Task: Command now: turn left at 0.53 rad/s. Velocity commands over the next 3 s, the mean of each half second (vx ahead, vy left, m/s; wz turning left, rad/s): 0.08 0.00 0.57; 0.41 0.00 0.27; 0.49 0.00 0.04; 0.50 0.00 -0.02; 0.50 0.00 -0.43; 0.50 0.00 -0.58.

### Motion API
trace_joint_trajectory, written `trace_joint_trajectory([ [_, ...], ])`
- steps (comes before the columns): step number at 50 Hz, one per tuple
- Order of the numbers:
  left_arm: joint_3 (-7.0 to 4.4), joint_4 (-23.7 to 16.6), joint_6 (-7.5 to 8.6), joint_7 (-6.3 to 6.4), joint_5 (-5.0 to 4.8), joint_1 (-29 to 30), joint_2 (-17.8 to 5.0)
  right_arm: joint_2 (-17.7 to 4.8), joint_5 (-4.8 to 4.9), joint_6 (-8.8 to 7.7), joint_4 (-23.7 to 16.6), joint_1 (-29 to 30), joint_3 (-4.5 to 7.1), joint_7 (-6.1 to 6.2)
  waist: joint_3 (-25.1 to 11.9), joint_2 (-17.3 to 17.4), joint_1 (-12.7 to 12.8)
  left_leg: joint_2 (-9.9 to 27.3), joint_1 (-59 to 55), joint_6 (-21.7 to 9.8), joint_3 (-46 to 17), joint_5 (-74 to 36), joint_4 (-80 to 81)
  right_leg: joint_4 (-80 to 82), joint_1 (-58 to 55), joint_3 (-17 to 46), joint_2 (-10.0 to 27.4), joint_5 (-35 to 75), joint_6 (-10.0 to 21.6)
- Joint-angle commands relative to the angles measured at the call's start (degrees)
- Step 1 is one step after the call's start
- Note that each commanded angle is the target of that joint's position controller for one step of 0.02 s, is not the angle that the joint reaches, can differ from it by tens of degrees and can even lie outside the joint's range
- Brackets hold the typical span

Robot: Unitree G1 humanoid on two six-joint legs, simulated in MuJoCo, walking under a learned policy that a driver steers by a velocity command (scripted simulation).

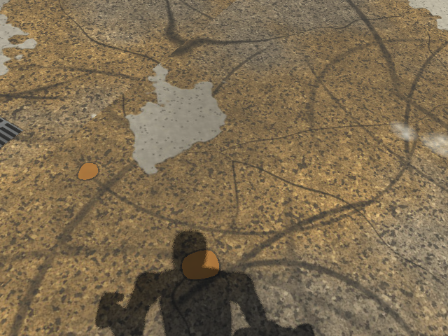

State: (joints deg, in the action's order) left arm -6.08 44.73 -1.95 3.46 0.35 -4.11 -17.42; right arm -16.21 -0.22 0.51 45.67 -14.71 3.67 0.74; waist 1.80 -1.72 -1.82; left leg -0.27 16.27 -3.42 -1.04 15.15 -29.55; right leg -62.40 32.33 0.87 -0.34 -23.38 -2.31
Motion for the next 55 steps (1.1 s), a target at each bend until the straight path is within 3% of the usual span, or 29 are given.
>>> trace_joint_trajectory([
  [1,-1.13,-3.55,1.20,0.31,-0.26,1.64,-4.04,-8.83,0.58,-1.11,-5.08,2.44,1.90,1.09,-6.69,8.22,1.72,12.64,-11.50,-8.03,-16.08,-24.84,10.36,-2.61,6.23,3.50,0.32,4.60,-0.84],
  [5,-0.54,-3.99,1.90,0.12,-0.59,3.37,-3.11,-10.21,0.94,-0.47,-5.63,0.36,2.56,1.81,-6.67,9.18,0.36,12.03,-15.47,-8.30,-18.16,-22.78,9.63,7.52,6.56,4.46,-0.09,5.84,-2.30],
  [9,-0.30,-3.92,2.51,-0.70,-0.78,4.02,-3.39,-11.51,0.85,0.28,-7.10,1.79,3.19,1.80,-5.33,10.54,-0.14,10.98,-11.38,-8.94,-21.02,-17.35,9.49,16.26,0.95,4.78,-0.84,5.31,-3.03],
  [14,-0.31,-3.53,3.85,-1.90,-1.19,2.33,-4.51,-11.74,0.91,1.09,-9.05,4.48,3.39,1.23,-6.67,11.28,0.10,10.29,-9.65,-9.54,-26.01,-24.38,6.72,23.64,-6.36,5.04,-2.27,2.93,-2.27],
  [16,-0.38,-3.20,4.50,-2.62,-1.54,0.37,-4.96,-11.21,1.54,1.33,-9.74,5.57,3.21,1.21,-8.15,11.11,0.98,8.88,-8.39,-8.76,-28.12,-13.98,6.86,30.07,-11.30,4.40,-2.45,4.62,-1.13],
  [18,-0.74,-1.91,5.04,-3.06,-1.73,-3.48,-5.04,-9.68,1.93,1.52,-10.37,7.36,2.53,1.46,-7.01,9.90,3.96,4.72,-1.01,-5.82,-27.21,1.69,5.04,42.15,-22.43,2.78,-1.55,12.59,0.85],
  [19,-1.42,-1.30,5.09,-2.80,-1.08,-7.15,-7.74,-6.60,1.35,1.30,-10.52,5.81,1.57,1.41,-8.97,3.82,4.39,1.00,7.23,-2.92,-22.81,14.47,-3.17,43.94,-32.31,10.38,7.17,9.19,4.12],
  [20,-1.57,-1.19,4.77,-2.24,-0.27,-10.35,-10.64,-3.36,0.95,0.83,-10.52,3.21,0.74,1.15,-8.63,-6.91,3.31,-7.07,19.09,0.32,-10.90,22.14,-18.20,46.80,-38.23,24.01,17.60,0.25,9.69],
  [21,-2.15,-0.74,5.50,-3.04,1.45,-10.78,-13.18,-7.31,1.41,-0.36,-13.78,5.76,1.65,0.90,-3.23,-13.30,3.18,-4.01,28.73,0.87,-9.54,20.28,-25.99,51.57,-32.23,38.20,24.82,-10.69,16.53],
  [22,-1.35,-2.17,6.15,-2.90,0.73,-7.35,-9.63,-11.05,1.34,-0.79,-13.09,6.71,2.61,0.73,0.52,-9.17,2.96,-0.23,30.14,1.79,-9.60,14.93,-30.47,52.47,-29.96,33.89,22.58,-15.44,16.40],
  [23,-0.68,-2.59,6.22,-2.40,-0.28,-5.10,-7.19,-11.79,1.10,-0.77,-11.93,5.89,3.16,0.46,1.91,-8.25,2.46,0.52,30.80,2.88,-8.46,10.59,-32.11,52.52,-29.82,27.47,18.86,-13.37,13.55],
  [25,-0.01,-2.79,6.17,-1.67,-0.73,-5.41,-6.13,-9.70,0.89,-0.92,-11.48,5.79,2.88,-0.17,1.50,-6.47,3.19,2.10,31.06,4.57,-6.72,4.17,-34.66,52.94,-30.32,19.26,15.78,-5.05,11.14],
  [29,0.33,-0.85,7.26,-2.14,-0.11,-11.83,-6.01,-4.76,1.44,-2.42,-13.10,8.19,1.27,-1.08,1.10,-4.66,5.64,2.98,30.36,5.59,-4.66,-3.56,-30.60,54.66,-30.30,10.46,14.00,5.67,12.38],
  [33,0.04,-0.16,7.16,-2.99,-0.97,-12.65,-8.30,-2.98,1.07,-3.35,-14.99,12.19,0.08,-1.91,2.20,-4.98,6.37,4.03,23.80,5.58,-0.44,-7.60,-15.83,55.21,-28.11,4.55,13.42,12.63,12.65],
  [36,-0.28,0.90,6.82,-3.62,-1.93,-15.01,-10.03,-3.17,1.49,-3.73,-15.83,14.09,-0.22,-2.74,2.99,-5.40,7.02,3.30,16.86,4.24,2.68,-5.91,-8.62,54.15,-26.62,3.01,14.57,14.95,12.49],
  [38,-0.44,1.67,6.32,-3.89,-2.53,-15.80,-10.90,-4.45,1.84,-3.85,-16.25,13.12,0.19,-3.01,3.08,-6.13,5.55,2.35,13.01,2.09,3.35,-3.74,-4.81,52.43,-27.86,3.57,16.56,18.18,12.11],
  [39,-0.40,1.84,6.02,-3.90,-2.72,-14.97,-11.27,-5.36,1.79,-3.90,-15.52,9.83,0.77,-2.96,1.77,-6.14,2.80,1.00,7.45,0.72,4.38,-4.57,-1.81,48.98,-27.64,2.50,16.45,25.26,11.22],
  [40,0.00,2.09,5.92,-3.87,-2.68,-15.02,-10.45,-7.27,1.64,-3.79,-13.49,3.49,1.97,-2.66,-2.07,-4.67,-0.72,-0.87,-2.41,-0.91,5.51,-6.16,0.79,41.06,-26.33,-0.28,14.54,35.74,9.76],
  [41,0.93,2.11,6.15,-3.75,-2.11,-15.59,-8.19,-10.18,1.47,-3.54,-11.10,-5.28,3.50,-2.05,-8.25,-2.42,-4.92,0.29,-15.82,-2.68,3.51,-6.63,0.28,28.35,-21.29,-3.97,11.45,38.49,7.49],
  [42,2.81,-0.76,6.82,-3.77,-0.39,-16.26,-2.86,-15.68,0.14,-3.11,-10.27,-13.68,4.59,-1.12,-16.98,10.43,-6.62,15.65,-34.41,-8.89,-19.35,0.37,2.46,5.68,-2.69,-7.12,5.69,19.68,3.14],
  [43,3.25,-1.39,8.17,-3.67,-0.85,-16.65,-2.32,-16.11,0.50,-3.49,-10.21,-14.60,4.15,-1.46,-22.16,18.75,-5.21,23.24,-36.89,-14.79,-42.41,5.95,12.59,-7.31,7.49,0.97,-0.43,-8.68,2.49],
  [44,1.72,-1.73,8.69,-4.10,-2.54,-14.50,-7.59,-11.88,0.51,-4.04,-10.35,-10.85,2.71,-1.91,-15.45,13.43,-4.86,22.02,-32.16,-13.11,-36.79,8.55,13.41,-12.54,13.02,4.11,3.36,-6.30,3.16],
  [45,1.79,-2.48,8.91,-4.39,-2.99,-11.46,-7.74,-9.60,0.62,-4.28,-10.53,-7.84,1.98,-2.07,-9.57,11.40,-3.56,19.38,-25.48,-11.43,-28.18,6.30,13.42,-11.74,13.85,2.72,5.93,-1.66,4.35],
  [46,1.90,-2.40,8.85,-4.23,-2.12,-10.12,-6.80,-8.30,0.49,-4.39,-10.52,-4.54,1.55,-2.26,-5.91,7.42,-1.84,16.57,-18.75,-10.36,-22.48,2.80,14.88,-8.37,12.17,2.08,7.78,2.93,4.51],
  [47,1.63,-2.17,8.39,-4.20,-1.34,-10.36,-6.63,-6.76,0.15,-4.71,-10.76,-2.14,1.06,-2.40,-3.85,7.92,-0.05,14.68,-13.85,-9.76,-18.77,-1.93,16.63,-5.17,9.51,2.49,9.17,6.28,4.33],
  [51,2.14,-1.59,6.29,-4.35,-0.90,-11.15,-3.83,-6.73,0.29,-6.17,-9.52,-0.55,1.22,-2.13,-1.40,6.26,3.00,12.73,-8.03,-10.67,-10.93,-13.61,21.61,0.45,7.19,1.92,9.34,13.71,2.25],
  [55,2.86,-3.95,6.59,-4.67,-0.48,-3.32,-2.38,-7.61,0.46,-6.00,-7.25,-3.08,1.46,-1.31,1.25,4.88,1.09,10.81,-8.45,-9.19,-4.96,-17.76,22.60,15.61,8.32,1.11,7.99,25.36,1.01],
])
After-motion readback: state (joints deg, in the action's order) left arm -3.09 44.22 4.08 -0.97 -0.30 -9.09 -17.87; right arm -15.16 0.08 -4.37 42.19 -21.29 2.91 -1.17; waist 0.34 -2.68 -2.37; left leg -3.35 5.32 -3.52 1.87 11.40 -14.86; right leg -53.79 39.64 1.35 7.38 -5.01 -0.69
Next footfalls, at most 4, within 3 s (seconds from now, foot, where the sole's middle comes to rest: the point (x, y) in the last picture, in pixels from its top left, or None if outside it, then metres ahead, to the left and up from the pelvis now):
0.38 right None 0.10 -0.14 -0.78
0.82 left None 0.21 0.22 -0.78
1.34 right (156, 286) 0.61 0.15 -0.78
1.88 left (52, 237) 0.78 0.49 -0.78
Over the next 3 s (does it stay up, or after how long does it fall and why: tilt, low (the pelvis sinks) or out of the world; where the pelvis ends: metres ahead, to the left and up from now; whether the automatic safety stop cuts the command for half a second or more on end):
stays up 1.28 0.48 -0.01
